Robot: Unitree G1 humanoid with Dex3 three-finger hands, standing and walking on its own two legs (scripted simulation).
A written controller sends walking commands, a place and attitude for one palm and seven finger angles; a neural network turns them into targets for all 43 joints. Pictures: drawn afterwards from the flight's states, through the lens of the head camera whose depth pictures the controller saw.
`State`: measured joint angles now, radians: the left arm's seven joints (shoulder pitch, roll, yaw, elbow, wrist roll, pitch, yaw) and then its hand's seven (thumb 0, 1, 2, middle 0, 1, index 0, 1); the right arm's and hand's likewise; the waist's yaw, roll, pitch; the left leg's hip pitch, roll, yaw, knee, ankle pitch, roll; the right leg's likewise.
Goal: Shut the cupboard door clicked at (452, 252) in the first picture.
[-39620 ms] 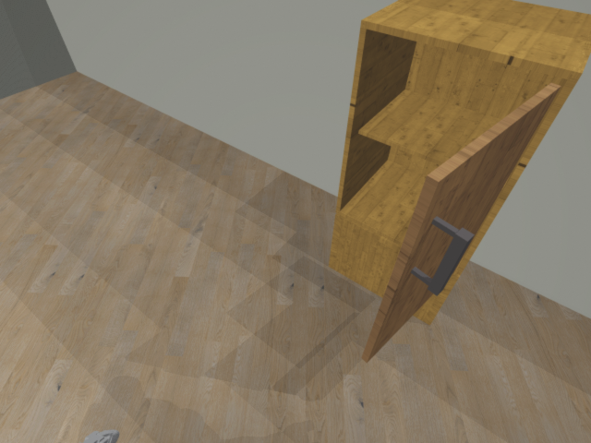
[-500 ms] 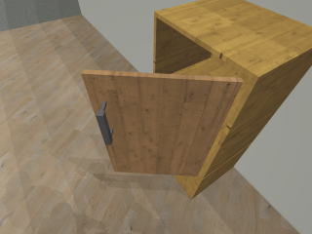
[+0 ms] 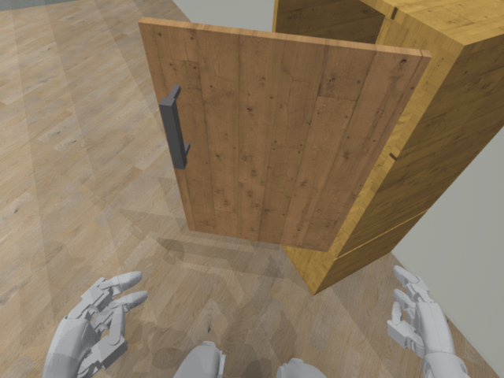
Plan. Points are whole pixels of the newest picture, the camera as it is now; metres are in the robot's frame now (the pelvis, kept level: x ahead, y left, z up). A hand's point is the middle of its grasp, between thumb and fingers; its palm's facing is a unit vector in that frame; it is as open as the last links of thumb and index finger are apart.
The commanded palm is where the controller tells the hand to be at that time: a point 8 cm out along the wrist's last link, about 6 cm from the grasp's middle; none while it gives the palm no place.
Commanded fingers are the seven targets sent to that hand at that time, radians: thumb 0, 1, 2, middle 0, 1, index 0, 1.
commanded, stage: raise the hand and make a fist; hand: left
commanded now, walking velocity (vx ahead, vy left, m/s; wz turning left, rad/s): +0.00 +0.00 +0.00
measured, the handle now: (178, 129) +0.50 +0.19 +0.10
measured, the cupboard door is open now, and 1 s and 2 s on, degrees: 53 53 53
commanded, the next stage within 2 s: bring the fist close to the handle in 1.44 s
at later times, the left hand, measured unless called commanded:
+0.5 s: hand (104, 279) +0.22 +0.22 +0.08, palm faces +0.01 -1.00 -0.06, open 3.6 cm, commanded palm +0.20 +0.27 +0.07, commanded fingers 0.00 0.90 0.90 -1.10 -1.28 -1.10 -1.28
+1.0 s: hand (91, 265) +0.24 +0.24 +0.09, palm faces -0.05 -1.00 -0.05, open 3.1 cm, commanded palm +0.22 +0.29 +0.10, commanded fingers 0.00 0.90 0.90 -1.30 -1.50 -1.30 -1.50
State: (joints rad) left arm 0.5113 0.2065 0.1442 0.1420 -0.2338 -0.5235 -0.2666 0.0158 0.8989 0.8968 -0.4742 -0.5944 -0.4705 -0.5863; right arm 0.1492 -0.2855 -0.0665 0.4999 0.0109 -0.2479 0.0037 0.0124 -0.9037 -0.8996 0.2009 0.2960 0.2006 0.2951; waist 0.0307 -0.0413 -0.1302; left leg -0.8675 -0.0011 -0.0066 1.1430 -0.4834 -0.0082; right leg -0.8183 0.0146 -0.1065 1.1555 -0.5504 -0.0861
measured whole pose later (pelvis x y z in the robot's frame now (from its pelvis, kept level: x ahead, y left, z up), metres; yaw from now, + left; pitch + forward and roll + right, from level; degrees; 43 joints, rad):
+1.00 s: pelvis +0.02 +0.06 +0.03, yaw -1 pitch +10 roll -3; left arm 0.39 0.27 0.12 -0.11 -0.25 -0.25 -0.23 0.02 0.90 0.90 -1.29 -1.49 -1.28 -1.48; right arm 0.26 -0.23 0.07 0.45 0.03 -0.18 -0.04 0.01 -0.90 -0.90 0.21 0.30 0.21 0.30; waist 0.02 0.03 -0.11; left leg -0.73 -0.02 0.01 1.01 -0.45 0.07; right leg -0.65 0.00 -0.08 0.95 -0.47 0.00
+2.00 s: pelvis +0.02 +0.03 +0.03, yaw -2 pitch +10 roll -1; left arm 0.07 0.24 0.15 0.16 -0.28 -0.26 -0.23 0.02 0.90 0.90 -1.30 -1.50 -1.30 -1.49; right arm 0.29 -0.26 0.04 0.54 0.04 -0.17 -0.05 0.01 -0.90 -0.90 0.20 0.30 0.20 0.30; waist -0.01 0.03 -0.11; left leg -0.71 0.00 0.02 0.97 -0.44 0.03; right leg -0.66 0.02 -0.07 0.95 -0.48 -0.04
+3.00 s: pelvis +0.01 +0.02 +0.03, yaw -2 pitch +12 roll +0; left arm -0.34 0.22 0.15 0.62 -0.19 -0.38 -0.14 0.02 0.90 0.90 -1.30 -1.50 -1.30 -1.50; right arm 0.31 -0.27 0.01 0.63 0.04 -0.07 -0.02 0.01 -0.90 -0.90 0.20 0.30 0.20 0.30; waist -0.03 0.03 -0.10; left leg -0.74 0.00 0.03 0.95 -0.41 0.03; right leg -0.70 0.02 -0.06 0.95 -0.45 -0.05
